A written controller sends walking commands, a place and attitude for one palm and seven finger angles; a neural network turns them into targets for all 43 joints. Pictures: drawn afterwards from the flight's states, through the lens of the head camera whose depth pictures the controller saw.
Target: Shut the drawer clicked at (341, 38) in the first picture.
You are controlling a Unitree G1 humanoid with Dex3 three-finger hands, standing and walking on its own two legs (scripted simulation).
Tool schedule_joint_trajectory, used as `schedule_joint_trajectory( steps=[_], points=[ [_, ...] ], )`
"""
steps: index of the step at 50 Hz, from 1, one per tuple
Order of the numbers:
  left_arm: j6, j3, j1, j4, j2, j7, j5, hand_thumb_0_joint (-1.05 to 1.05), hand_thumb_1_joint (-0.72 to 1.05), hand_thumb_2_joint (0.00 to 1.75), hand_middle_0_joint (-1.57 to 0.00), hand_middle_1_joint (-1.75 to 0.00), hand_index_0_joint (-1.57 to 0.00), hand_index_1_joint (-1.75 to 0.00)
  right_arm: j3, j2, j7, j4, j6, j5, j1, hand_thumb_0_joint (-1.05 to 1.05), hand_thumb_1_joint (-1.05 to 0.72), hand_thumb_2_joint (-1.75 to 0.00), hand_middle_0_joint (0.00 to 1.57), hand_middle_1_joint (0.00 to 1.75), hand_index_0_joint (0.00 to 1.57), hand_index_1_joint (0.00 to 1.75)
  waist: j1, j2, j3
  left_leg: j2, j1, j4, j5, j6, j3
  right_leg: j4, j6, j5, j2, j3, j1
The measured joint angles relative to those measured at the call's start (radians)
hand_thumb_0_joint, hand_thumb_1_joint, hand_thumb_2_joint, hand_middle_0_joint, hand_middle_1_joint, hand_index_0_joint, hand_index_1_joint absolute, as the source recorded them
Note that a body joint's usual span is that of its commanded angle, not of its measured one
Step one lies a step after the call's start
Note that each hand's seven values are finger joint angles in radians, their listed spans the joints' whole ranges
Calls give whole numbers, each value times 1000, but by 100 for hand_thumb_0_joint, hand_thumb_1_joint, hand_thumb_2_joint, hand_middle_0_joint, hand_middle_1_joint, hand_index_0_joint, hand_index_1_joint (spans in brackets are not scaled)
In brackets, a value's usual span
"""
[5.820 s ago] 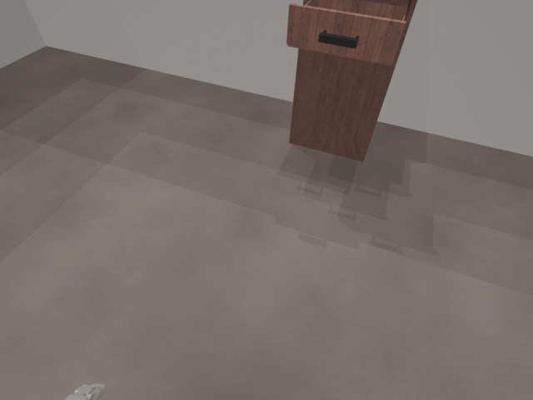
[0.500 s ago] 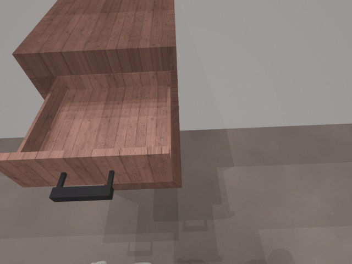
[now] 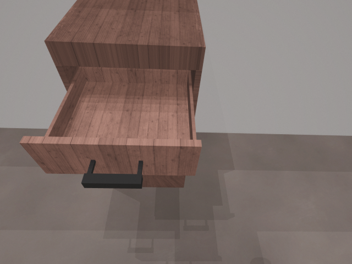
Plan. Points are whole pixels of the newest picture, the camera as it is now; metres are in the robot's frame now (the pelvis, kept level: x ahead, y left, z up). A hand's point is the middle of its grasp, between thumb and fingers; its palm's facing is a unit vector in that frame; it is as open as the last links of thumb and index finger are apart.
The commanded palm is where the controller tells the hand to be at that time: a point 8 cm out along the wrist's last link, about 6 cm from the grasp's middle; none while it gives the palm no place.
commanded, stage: come to a stop and stand still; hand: left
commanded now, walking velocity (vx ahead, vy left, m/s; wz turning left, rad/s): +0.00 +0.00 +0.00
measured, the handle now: (115, 172) +0.31 +0.18 +0.01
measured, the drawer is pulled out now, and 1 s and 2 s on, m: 0.30 0.30 0.30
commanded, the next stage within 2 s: look again from close up in 0.66 s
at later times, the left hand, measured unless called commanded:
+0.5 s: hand out of the picture -0.03 +0.13 -0.18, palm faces +0.03 -0.99 -0.17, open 7.4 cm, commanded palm none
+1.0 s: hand out of the picture -0.02 +0.14 -0.19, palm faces +0.03 -0.99 -0.16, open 7.4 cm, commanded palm none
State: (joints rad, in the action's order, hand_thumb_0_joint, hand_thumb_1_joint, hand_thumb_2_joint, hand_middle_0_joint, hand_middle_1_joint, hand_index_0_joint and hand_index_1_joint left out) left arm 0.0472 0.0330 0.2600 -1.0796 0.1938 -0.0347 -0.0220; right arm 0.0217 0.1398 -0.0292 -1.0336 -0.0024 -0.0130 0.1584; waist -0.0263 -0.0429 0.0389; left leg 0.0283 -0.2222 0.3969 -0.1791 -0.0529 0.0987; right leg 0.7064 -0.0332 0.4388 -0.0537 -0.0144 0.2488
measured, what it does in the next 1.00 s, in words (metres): steps on the spot: right foot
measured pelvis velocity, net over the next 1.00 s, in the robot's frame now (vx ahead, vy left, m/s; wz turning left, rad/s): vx -0.01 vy -0.01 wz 0.01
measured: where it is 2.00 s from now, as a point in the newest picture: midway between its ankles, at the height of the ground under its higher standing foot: outside the picture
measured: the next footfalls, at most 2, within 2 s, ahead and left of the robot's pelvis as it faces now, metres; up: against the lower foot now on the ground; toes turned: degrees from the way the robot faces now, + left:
right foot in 0.06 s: +0.01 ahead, -0.10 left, +0.00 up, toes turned +1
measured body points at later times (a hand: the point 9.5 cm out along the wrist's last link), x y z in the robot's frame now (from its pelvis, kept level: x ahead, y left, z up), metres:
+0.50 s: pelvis -0.02 -0.03 +0.00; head -0.01 -0.03 +0.45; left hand -0.03 +0.18 -0.16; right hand -0.08 -0.24 -0.16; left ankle +0.02 +0.09 -0.74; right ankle -0.05 -0.13 -0.74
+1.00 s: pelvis -0.01 -0.01 -0.01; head -0.01 +0.00 +0.44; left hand -0.02 +0.19 -0.17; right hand +0.01 -0.24 -0.16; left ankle +0.02 +0.09 -0.74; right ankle -0.05 -0.13 -0.74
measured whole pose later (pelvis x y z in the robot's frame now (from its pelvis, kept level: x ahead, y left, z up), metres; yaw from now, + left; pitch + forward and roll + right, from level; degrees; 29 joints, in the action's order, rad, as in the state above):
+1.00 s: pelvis -0.01 -0.01 -0.01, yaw +0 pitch -2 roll -1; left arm -0.02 -0.01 0.34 -1.07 0.12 -0.05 -0.02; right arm 0.01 0.16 -0.02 -1.07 0.01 -0.01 0.27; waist 0.01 -0.01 0.02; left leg -0.02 -0.28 0.56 -0.25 -0.02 0.06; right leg 0.51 0.01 0.35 0.00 -0.05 0.13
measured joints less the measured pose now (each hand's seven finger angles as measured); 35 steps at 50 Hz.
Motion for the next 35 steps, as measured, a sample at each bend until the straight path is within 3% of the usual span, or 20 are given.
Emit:
schedule_joint_trajectory(
  steps=[3, 7, 23, 35],
  points=[
    [-18, -12, 15, -16, -12, -3, 0, 0, 91, 90, -20, -30, -19, -30, 0, -2, 3, -18, 4, 8, 6, 0, -91, -90, 21, 30, 21, 30, 2, -2, -8, 13, -20, 23, -4, 6, 15, -210, 10, -103, -10, 4, -88],
    [-35, -28, 26, -46, -55, -2, 3, 0, 91, 90, -20, -30, -19, -30, 11, 29, 2, -49, 2, 13, 18, -1, -93, -90, 21, 30, 21, 30, 21, 56, -6, -13, -2, 6, 12, 18, 4, -255, 24, -132, 19, -7, -116],
    [-44, -33, 36, -61, -76, -3, 13, 0, 91, 90, -20, -30, -20, -30, -15, -7, 3, -158, -10, 4, 178, 0, -91, -90, 20, 30, 20, 30, 43, 36, -10, -45, 9, -22, 41, 47, -16, -288, 55, -160, 55, -24, -132],
    [-51, -32, 54, -65, -95, -9, 15, 0, 91, 90, -20, -30, -19, -30, -18, -48, -1, -157, 3, 6, 181, 0, -90, -90, 20, 30, 20, 30, 40, 36, -7, -53, 3, -6, 25, 55, -20, -288, 63, -150, 62, -27, -134]
  ],
)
